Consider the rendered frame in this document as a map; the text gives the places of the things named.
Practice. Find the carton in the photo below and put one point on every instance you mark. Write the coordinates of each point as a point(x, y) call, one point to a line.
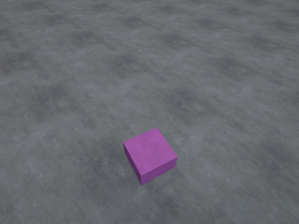
point(149, 155)

